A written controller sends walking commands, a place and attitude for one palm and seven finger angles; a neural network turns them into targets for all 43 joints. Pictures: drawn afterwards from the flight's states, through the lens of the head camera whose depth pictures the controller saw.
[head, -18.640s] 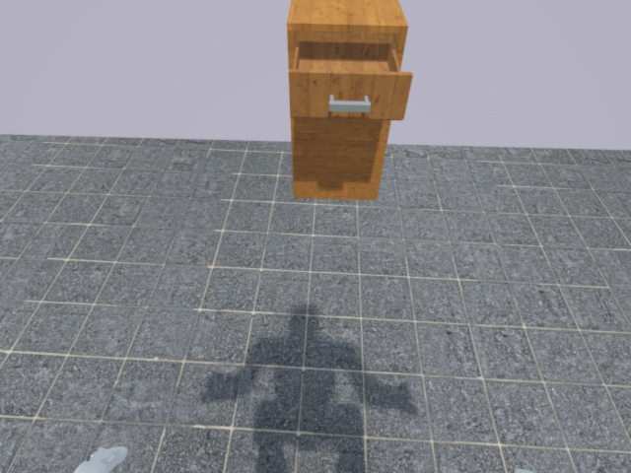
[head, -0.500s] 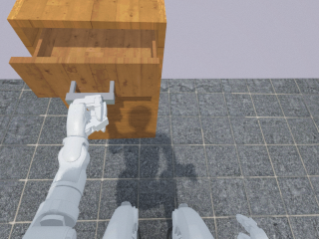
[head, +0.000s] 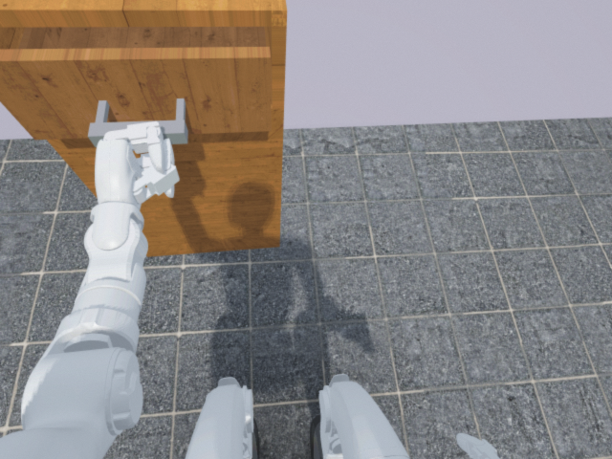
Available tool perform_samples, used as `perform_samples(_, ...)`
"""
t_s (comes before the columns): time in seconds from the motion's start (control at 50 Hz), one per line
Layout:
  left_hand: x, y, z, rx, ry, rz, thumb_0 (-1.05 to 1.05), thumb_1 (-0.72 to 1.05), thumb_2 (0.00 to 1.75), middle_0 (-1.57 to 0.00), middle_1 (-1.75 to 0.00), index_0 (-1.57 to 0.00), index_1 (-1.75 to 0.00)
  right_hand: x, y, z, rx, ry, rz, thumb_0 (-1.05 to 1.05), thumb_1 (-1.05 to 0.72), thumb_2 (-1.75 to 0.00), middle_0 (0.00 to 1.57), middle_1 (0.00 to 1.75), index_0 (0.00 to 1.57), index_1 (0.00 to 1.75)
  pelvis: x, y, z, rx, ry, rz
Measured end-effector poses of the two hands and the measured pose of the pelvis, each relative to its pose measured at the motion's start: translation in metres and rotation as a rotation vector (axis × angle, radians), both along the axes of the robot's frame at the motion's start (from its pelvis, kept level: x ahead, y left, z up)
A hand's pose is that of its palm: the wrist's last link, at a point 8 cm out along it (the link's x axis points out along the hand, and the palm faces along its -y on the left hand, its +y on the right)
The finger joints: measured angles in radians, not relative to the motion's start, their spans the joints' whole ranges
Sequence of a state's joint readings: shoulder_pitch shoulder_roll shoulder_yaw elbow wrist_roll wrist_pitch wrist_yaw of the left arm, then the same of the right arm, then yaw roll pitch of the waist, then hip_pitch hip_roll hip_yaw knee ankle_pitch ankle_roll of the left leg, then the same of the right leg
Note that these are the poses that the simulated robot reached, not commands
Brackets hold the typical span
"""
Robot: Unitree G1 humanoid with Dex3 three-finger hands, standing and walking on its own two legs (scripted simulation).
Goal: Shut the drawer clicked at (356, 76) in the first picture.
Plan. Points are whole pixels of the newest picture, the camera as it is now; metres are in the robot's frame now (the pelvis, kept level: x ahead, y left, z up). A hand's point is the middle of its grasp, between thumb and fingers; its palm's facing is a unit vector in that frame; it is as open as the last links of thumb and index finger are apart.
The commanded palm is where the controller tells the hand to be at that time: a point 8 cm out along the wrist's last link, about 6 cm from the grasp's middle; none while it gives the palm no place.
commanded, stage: push the drawer shut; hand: left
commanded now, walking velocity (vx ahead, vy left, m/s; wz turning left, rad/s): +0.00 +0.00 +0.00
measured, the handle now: (141, 120) +0.55 +0.19 +0.04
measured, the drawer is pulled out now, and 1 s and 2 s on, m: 0.05 0.00 0.00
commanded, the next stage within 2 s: pull the fist back off the drawer in 0.72 s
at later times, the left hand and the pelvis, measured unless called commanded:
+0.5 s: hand (170, 133) +0.53 +0.15 +0.04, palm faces +0.04 -1.00 -0.04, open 3.4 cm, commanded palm +0.52 +0.19 +0.04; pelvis +0.01 +0.01 +0.00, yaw -1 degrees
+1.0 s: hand (164, 132) +0.54 +0.16 +0.03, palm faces +0.04 -1.00 -0.06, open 3.1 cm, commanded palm +0.54 +0.18 +0.04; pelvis -0.02 +0.01 -0.02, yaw -1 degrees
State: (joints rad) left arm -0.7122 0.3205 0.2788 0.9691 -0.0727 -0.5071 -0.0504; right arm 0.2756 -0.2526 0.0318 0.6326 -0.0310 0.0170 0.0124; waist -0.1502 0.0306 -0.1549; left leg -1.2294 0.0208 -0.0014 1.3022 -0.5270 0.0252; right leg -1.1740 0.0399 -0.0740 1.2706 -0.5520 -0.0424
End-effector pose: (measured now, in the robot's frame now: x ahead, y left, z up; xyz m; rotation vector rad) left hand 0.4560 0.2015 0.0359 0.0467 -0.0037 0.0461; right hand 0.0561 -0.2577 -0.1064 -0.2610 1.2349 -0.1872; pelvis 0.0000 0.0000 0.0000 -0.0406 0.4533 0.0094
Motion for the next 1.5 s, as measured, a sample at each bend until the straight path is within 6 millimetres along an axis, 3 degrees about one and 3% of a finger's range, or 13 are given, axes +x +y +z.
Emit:
perform_samples(0.24,0.032,0.001,0.001,-0.004,0.012,-0.006,0.06,0.76,0.86,-1.4,-1.6,-1.4,-1.6,-0.027,0.003,0.001,-0.001,0.084,-0.045,0.01,-0.91,-0.9,0.2,0.3,0.2,0.3,0.003,0.004,-0.002,-0.009,0.028,-0.011)
perform_samples(0.5,0.053,0.003,0.002,-0.008,0.012,-0.004,0.07,0.75,0.87,-1.4,-1.6,-1.4,-1.6,-0.048,0.012,0.004,0.003,0.162,-0.07,0.01,-0.91,-0.9,0.2,0.3,0.2,0.3,0.006,0.009,-0.003,-0.022,0.045,-0.012)
perform_samples(0.88,0.058,0.013,-0.001,0.012,0.012,0.002,0.0,0.58,0.93,-1.4,-1.6,-1.4,-1.6,-0.073,0.009,-0.001,-0.053,0.19,-0.032,0.01,-0.91,-0.9,0.2,0.3,0.2,0.3,-0.018,0.01,-0.018,-0.052,0.068,0.019)
perform_samples(1.14,0.057,0.01,0.0,0.007,0.023,-0.006,0.01,0.63,0.91,-1.4,-1.6,-1.4,-1.6,-0.093,0.015,0.001,-0.042,0.195,-0.045,0.01,-0.91,-0.9,0.2,0.3,0.2,0.3,-0.026,0.014,-0.02,-0.057,0.067,0.009)
perform_samples(1.32,0.052,0.007,0.001,-0.022,0.014,0.006,0.04,0.74,0.88,-1.4,-1.6,-1.4,-1.6,-0.083,0.026,0.004,0.002,0.181,-0.075,0.01,-0.91,-0.9,0.2,0.3,0.2,0.3,-0.015,0.018,-0.01,-0.045,0.056,-0.013)
perform_samples(1.5,0.036,0.014,0.003,-0.007,0.018,0.016,0.02,0.85,0.89,-1.4,-1.6,-1.39,-1.6,-0.043,0.03,0.008,0.048,0.154,-0.063,0.01,-0.91,-0.9,0.2,0.3,0.2,0.3,0.008,0.019,0.004,-0.029,0.038,-0.016)
